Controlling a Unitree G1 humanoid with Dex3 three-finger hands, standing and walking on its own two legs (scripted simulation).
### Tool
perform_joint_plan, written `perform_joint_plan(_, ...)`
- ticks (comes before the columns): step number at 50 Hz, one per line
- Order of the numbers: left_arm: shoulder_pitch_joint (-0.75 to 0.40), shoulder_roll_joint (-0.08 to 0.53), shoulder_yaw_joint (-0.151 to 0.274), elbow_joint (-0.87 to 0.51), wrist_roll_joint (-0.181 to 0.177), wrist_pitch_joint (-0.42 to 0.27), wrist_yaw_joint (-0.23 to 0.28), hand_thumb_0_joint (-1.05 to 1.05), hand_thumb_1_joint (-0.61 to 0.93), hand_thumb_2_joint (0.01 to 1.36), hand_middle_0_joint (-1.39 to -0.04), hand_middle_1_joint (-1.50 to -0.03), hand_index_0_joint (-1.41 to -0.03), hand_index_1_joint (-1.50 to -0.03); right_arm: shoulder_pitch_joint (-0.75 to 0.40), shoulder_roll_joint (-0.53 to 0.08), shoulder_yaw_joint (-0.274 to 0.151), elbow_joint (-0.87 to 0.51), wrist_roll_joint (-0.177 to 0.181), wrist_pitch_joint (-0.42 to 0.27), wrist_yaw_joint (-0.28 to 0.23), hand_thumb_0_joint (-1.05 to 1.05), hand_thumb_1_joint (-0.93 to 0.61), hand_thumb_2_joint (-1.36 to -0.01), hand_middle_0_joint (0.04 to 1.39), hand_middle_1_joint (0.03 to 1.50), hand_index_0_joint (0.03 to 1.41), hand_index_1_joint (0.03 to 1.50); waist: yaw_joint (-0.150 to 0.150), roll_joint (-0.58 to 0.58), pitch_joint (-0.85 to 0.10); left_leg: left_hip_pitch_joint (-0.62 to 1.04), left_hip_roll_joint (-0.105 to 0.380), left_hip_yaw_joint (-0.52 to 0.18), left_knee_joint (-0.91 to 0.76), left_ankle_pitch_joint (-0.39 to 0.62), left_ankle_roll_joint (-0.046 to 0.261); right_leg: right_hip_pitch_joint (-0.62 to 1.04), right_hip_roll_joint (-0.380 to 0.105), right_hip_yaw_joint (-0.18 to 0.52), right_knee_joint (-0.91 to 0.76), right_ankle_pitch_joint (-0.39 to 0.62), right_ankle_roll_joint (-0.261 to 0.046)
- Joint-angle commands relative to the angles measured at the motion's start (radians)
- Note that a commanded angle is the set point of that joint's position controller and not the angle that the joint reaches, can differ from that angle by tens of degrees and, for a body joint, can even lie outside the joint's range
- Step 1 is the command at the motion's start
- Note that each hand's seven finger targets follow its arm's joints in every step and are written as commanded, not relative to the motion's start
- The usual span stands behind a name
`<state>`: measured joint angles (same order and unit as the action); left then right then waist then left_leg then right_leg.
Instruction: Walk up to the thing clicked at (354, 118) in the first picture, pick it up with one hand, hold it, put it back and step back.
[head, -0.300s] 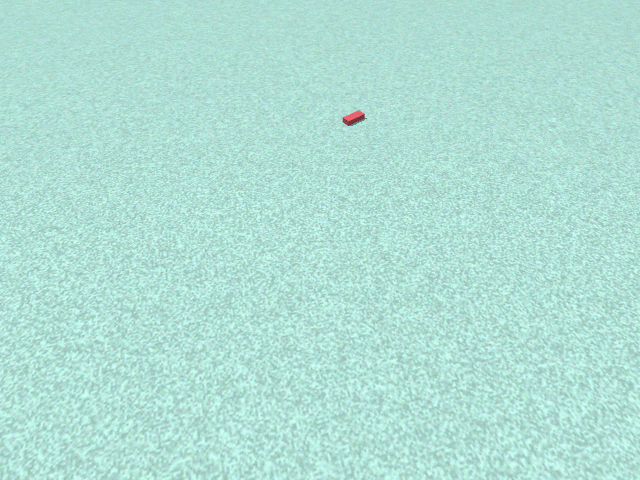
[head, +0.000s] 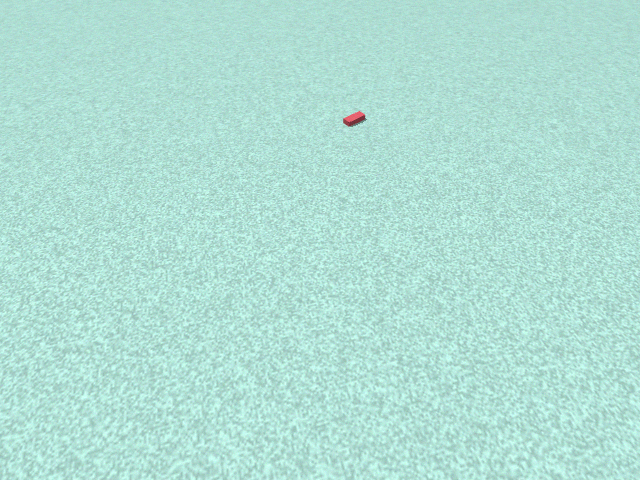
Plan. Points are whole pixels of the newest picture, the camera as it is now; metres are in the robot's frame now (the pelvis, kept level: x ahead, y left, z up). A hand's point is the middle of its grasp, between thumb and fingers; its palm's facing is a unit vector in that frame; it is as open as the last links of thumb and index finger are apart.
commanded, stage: stand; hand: left
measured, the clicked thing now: (354, 118) +2.01 -0.18 -0.77
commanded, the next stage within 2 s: walk up in 0.82 s
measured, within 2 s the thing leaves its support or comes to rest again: neither
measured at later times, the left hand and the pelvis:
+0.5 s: hand out of the picture +0.07 +0.25 -0.16, palm faces -0.03 -0.94 -0.34, open 7.4 cm; pelvis +0.00 +0.00 +0.00, yaw +0 degrees
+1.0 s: hand out of the picture +0.11 +0.28 -0.15, palm faces +0.08 -0.94 -0.34, open 7.4 cm; pelvis +0.02 -0.01 -0.02, yaw +3 degrees
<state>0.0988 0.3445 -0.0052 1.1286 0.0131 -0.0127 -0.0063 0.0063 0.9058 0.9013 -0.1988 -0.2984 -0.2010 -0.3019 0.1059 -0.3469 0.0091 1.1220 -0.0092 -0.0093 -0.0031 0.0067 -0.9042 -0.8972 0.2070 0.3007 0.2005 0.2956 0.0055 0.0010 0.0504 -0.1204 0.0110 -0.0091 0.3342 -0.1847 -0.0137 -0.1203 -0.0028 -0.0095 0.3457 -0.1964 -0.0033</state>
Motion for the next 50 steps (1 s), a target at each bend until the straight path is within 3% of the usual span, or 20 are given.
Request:
perform_joint_plan(1,-0.035,0.21,0.039,-0.058,-0.007,-0.022,0.015,0.0,0.9,0.9,-0.2,-0.3,-0.2,-0.3,-0.025,-0.206,-0.042,-0.058,0.003,-0.024,-0.009,0.0,-0.9,-0.9,0.2,0.3,0.2,0.3,-0.003,0.006,-0.084,0.02,0.114,-0.085,-0.041,0.174,0.036,0.029,-0.125,0.097,-0.058,0.175,-0.024)
perform_joint_plan(10,-0.034,0.21,0.039,-0.057,-0.006,-0.018,0.015,0.0,0.9,0.9,-0.2,-0.3,-0.2,-0.3,-0.033,-0.207,-0.042,-0.059,0.003,-0.024,-0.01,0.0,-0.9,-0.9,0.2,0.3,0.2,0.3,0.001,0.001,-0.071,0.017,0.117,-0.09,-0.054,0.154,0.035,0.023,-0.124,0.092,-0.062,0.143,-0.025)
perform_joint_plan(40,-0.023,0.215,0.04,-0.058,-0.006,-0.023,0.017,0.0,0.9,0.9,-0.2,-0.3,-0.2,-0.3,-0.024,-0.204,-0.042,-0.06,0.002,-0.022,-0.008,0.0,-0.9,-0.9,0.2,0.3,0.2,0.3,-0.004,0.008,-0.068,0.026,0.116,-0.085,-0.053,0.164,0.034,0.029,-0.128,0.094,-0.074,0.177,-0.022)
perform_joint_plan(41,-0.044,0.362,0.163,-0.152,0.037,-0.024,-0.037,0.0,0.9,0.9,-0.2,-0.3,-0.2,-0.3,0.112,-0.339,-0.128,-0.111,-0.004,-0.047,0.005,0.0,-0.9,-0.9,0.2,0.3,0.2,0.3,0.008,-0.114,-0.17,-0.058,0.108,-0.152,0.039,-0.343,0.107,0.072,-0.09,0.031,0.044,-0.406,-0.048)
perform_joint_plan(42,-0.085,0.352,0.166,-0.167,0.053,-0.014,-0.058,0.0,0.9,0.9,-0.2,-0.3,-0.2,-0.3,0.097,-0.367,-0.142,-0.113,-0.02,-0.054,0.014,0.0,-0.9,-0.9,0.2,0.3,0.2,0.3,0.009,-0.048,-0.065,-0.157,0.119,-0.181,0.024,-0.459,0.103,-0.034,-0.101,0.049,0.1,-0.52,-0.063)
perform_joint_plan(43,-0.109,0.336,0.172,-0.188,0.057,-0.009,-0.071,0.0,0.9,0.9,-0.2,-0.3,-0.2,-0.3,0.105,-0.367,-0.148,-0.128,-0.027,-0.056,0.017,0.0,-0.9,-0.9,0.2,0.3,0.2,0.3,0.003,-0.001,-0.009,-0.196,0.129,-0.195,0.007,-0.474,0.098,-0.1,-0.098,0.046,0.124,-0.524,-0.063)
perform_joint_plan(45,-0.083,0.281,0.172,-0.221,0.054,-0.01,-0.092,0.0,0.9,0.9,-0.2,-0.3,-0.2,-0.3,0.074,-0.363,-0.164,-0.17,-0.028,-0.069,0.019,0.0,-0.9,-0.9,0.2,0.3,0.2,0.3,0.023,0.048,0.035,-0.204,0.172,-0.3,-0.007,-0.475,0.122,-0.216,-0.1,0.071,0.182,-0.449,-0.063)
perform_joint_plan(46,-0.09,0.275,0.179,-0.229,0.056,-0.011,-0.099,0.0,0.9,0.9,-0.2,-0.3,-0.2,-0.3,0.077,-0.357,-0.167,-0.185,-0.033,-0.074,0.017,0.0,-0.9,-0.9,0.2,0.3,0.2,0.3,0.03,0.079,0.046,-0.226,0.183,-0.339,-0.018,-0.432,0.124,-0.208,-0.089,0.073,0.226,-0.363,-0.06)
perform_joint_plan(47,-0.039,0.28,0.188,-0.233,0.052,-0.013,-0.102,0.0,0.9,0.9,-0.2,-0.3,-0.2,-0.3,0.065,-0.352,-0.166,-0.208,-0.029,-0.081,0.018,0.0,-0.9,-0.9,0.2,0.3,0.2,0.3,0.064,0.095,0.0,-0.245,0.201,-0.354,-0.025,-0.401,0.124,-0.126,-0.082,0.073,0.205,-0.304,-0.065)
perform_joint_plan(48,0.009,0.281,0.191,-0.225,0.049,-0.017,-0.102,0.0,0.9,0.9,-0.2,-0.3,-0.2,-0.3,0.044,-0.343,-0.161,-0.223,-0.031,-0.083,0.021,0.0,-0.9,-0.9,0.2,0.3,0.2,0.3,0.09,0.088,-0.027,-0.293,0.173,-0.323,-0.006,-0.39,0.117,-0.028,-0.08,0.069,0.146,-0.311,-0.067)
perform_joint_plan(49,0.084,0.294,0.199,-0.215,0.054,-0.019,-0.101,0.0,0.9,0.9,-0.2,-0.3,-0.2,-0.3,0.001,-0.313,-0.154,-0.25,-0.032,-0.083,0.024,0.0,-0.9,-0.9,0.2,0.3,0.2,0.3,0.136,0.059,-0.064,-0.396,0.109,-0.233,0.069,-0.34,0.074,0.128,-0.101,0.107,0.043,-0.374,-0.085)
perform_joint_plan(50,0.197,0.348,0.219,-0.188,0.066,-0.023,-0.093,0.0,0.9,0.9,-0.2,-0.3,-0.2,-0.3,-0.077,-0.251,-0.136,-0.291,-0.03,-0.082,0.023,0.0,-0.9,-0.9,0.2,0.3,0.2,0.3,0.206,-0.064,-0.095,-0.638,-0.019,-0.017,0.253,-0.289,-0.004,0.372,-0.211,0.224,-0.108,-0.547,-0.133)
